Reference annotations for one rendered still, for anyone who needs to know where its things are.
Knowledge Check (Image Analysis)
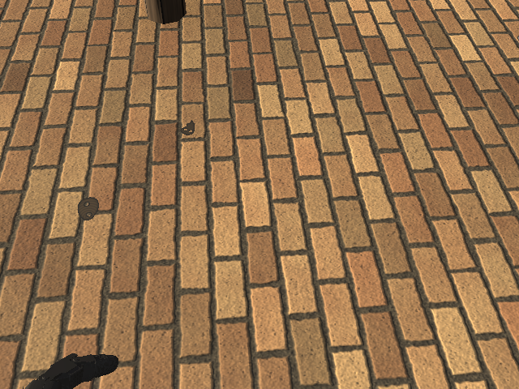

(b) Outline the left robot hand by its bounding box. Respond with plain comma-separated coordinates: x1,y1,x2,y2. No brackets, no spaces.
23,353,118,389

